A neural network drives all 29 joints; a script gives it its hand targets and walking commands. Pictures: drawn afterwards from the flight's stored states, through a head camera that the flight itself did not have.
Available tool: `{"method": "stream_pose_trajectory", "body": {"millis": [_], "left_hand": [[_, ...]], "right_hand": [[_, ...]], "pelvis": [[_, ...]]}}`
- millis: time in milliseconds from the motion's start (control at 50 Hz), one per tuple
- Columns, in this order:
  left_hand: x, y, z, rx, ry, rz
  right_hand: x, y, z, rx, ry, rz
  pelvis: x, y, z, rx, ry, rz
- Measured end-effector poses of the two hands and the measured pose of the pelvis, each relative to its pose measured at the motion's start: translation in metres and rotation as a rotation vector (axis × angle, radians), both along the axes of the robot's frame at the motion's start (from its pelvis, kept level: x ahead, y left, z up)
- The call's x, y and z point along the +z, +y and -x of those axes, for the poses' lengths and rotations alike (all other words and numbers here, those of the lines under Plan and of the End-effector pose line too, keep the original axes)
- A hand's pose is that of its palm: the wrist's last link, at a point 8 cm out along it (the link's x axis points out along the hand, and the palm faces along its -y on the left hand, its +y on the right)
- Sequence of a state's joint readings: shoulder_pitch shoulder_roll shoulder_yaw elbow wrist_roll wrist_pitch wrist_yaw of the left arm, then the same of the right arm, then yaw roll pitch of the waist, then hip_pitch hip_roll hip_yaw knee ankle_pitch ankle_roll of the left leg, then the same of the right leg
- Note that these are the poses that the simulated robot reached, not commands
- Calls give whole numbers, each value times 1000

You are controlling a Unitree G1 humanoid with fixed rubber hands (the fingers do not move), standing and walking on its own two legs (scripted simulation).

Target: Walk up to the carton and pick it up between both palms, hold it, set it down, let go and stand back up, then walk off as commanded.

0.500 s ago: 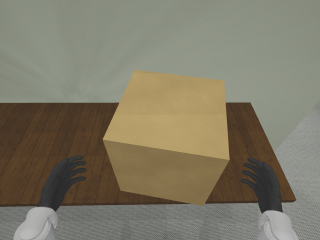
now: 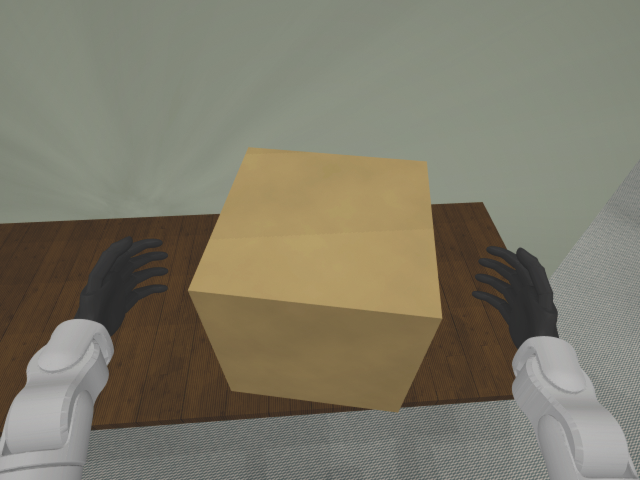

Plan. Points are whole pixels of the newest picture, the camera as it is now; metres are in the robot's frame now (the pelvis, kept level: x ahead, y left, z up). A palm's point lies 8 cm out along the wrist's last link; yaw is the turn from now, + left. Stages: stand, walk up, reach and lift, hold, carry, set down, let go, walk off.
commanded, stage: reach and lift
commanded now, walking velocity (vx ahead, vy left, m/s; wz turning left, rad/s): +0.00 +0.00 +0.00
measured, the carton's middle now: (324, 281) +0.36 +0.02 +0.02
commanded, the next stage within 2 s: none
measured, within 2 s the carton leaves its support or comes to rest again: neither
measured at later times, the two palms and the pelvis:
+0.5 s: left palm (110, 208) +0.35 +0.25 +0.18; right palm (542, 253) +0.31 -0.21 +0.15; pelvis -0.01 +0.01 +0.00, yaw +0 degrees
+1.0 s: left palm (128, 142) +0.41 +0.24 +0.22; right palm (531, 188) +0.37 -0.21 +0.19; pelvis -0.02 +0.00 +0.00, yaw +2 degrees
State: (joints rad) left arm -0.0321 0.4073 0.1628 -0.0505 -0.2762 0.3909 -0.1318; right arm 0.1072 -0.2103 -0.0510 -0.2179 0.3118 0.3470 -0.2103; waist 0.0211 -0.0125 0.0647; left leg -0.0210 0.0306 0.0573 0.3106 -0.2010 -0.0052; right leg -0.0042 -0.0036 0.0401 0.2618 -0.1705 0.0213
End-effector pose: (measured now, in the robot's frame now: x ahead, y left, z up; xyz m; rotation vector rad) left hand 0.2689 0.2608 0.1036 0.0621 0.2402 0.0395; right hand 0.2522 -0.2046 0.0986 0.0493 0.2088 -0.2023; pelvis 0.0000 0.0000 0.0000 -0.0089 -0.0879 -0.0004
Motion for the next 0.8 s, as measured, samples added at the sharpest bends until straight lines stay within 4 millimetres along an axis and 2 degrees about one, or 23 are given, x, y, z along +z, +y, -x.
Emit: {"method": "stream_pose_trajectory", "body": {"millis": [160,260,340,560,700,800], "left_hand": [[30,0,-27,-1,-48,13],[38,0,-47,-6,-17,26],[52,-3,-61,-12,-35,26],[79,-6,-93,-6,-36,50],[101,-11,-111,-18,-58,46],[105,-15,-122,-25,-34,52]], "right_hand": [[21,0,-15,12,-25,6],[30,-6,-28,-9,-14,8],[39,-5,-36,9,-25,3],[60,-13,-64,14,-23,9],[77,-12,-85,26,-30,-2],[82,-12,-97,24,-10,-5]], "pelvis": [[0,2,1,-6,9,-1],[0,3,5,-1,12,-2],[1,5,7,-8,23,-2],[0,6,11,-1,52,-1],[0,4,14,12,72,2],[0,2,16,24,79,4]]}}
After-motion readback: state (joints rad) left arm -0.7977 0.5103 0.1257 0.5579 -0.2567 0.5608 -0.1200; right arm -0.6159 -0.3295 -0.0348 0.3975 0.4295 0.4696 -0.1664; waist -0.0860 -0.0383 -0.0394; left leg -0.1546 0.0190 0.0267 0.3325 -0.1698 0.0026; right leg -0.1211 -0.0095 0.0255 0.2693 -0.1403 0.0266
